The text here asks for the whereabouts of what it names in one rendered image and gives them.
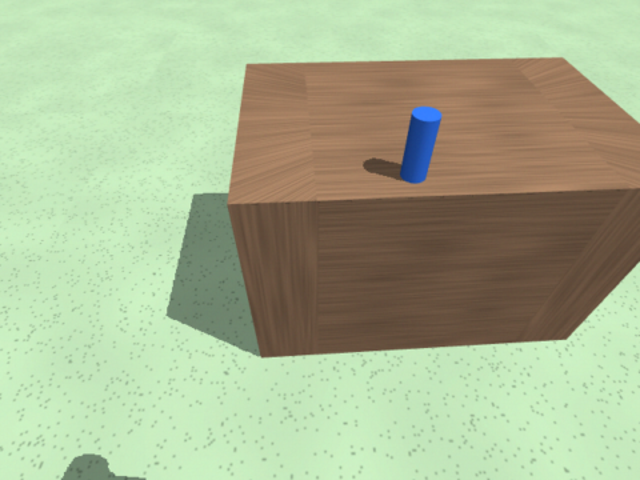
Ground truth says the can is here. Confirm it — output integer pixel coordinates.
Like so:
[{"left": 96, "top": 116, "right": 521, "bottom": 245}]
[{"left": 400, "top": 106, "right": 442, "bottom": 183}]

